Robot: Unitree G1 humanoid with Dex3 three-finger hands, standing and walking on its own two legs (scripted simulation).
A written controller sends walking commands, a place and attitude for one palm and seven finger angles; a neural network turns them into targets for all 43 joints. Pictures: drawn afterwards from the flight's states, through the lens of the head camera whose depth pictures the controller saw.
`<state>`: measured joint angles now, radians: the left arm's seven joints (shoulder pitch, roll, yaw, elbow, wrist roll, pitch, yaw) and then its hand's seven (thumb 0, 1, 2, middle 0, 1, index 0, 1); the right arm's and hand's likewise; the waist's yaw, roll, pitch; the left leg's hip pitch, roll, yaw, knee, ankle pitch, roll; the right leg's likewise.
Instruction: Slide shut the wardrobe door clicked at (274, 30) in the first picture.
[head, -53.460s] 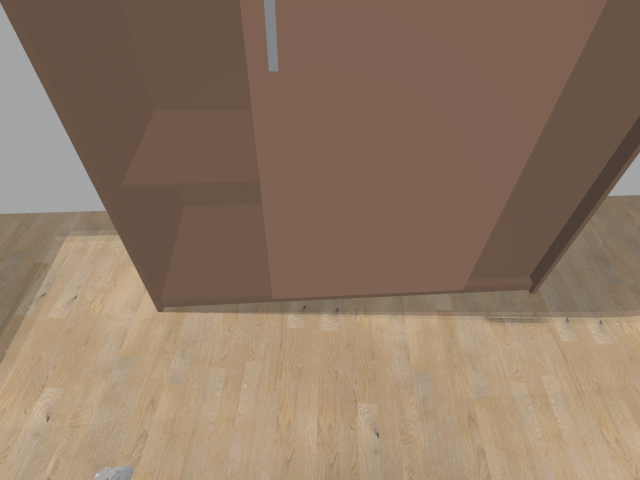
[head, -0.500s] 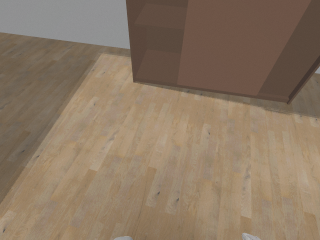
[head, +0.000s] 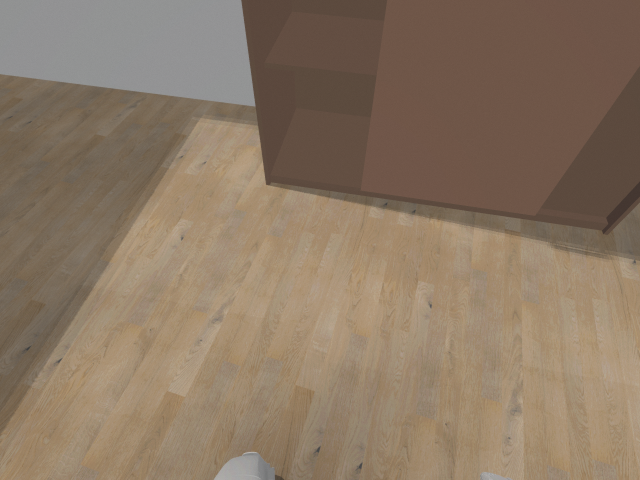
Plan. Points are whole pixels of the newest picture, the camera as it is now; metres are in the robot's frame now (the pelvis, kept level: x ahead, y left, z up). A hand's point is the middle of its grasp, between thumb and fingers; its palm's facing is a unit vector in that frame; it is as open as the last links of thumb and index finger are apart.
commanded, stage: walk to a spot facing it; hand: right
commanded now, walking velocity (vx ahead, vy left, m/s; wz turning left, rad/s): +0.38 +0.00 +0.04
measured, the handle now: out of the picture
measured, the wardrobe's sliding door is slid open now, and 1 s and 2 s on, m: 0.41 0.41 0.41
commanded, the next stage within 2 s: turn to face it in 0.76 s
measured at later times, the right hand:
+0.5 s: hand (455, 393) +0.28 -0.20 -0.17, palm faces +0.02 +0.99 -0.16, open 7.4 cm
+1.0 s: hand (431, 318) +0.43 -0.18 -0.20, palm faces +0.07 +0.98 -0.17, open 7.3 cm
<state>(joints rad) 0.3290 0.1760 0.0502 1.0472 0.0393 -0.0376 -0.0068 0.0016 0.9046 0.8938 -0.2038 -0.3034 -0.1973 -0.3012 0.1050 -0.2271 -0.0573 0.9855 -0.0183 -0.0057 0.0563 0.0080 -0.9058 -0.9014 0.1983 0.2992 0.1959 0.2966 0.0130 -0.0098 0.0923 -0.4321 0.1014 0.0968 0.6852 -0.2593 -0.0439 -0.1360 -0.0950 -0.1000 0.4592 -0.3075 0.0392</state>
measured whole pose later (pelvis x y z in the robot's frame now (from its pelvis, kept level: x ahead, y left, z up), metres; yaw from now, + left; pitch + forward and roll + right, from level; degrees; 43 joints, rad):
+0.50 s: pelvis +0.21 +0.00 +0.00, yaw +0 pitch -1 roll +1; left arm 0.29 0.18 0.06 1.02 0.04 -0.06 0.00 0.00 0.91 0.89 -0.20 -0.30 -0.20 -0.30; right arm 0.15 -0.22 -0.06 1.02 -0.02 0.01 0.05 0.01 -0.91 -0.90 0.20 0.30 0.20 0.30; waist 0.00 0.02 0.09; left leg -0.50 0.11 0.07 1.05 -0.35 -0.04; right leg -0.22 -0.08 -0.12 0.50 -0.25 -0.01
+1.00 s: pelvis +0.41 +0.01 -0.02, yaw -3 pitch -2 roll +1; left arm 0.20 0.20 0.06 0.98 0.04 -0.06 0.00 0.00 0.91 0.89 -0.20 -0.30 -0.19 -0.30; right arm 0.22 -0.23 -0.05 1.07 -0.01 0.02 0.01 0.01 -0.92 -0.90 0.20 0.30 0.20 0.30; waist 0.01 0.05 0.09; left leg -0.32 0.08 0.09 0.98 -0.55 -0.05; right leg -0.36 -0.08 -0.11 0.67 -0.26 -0.02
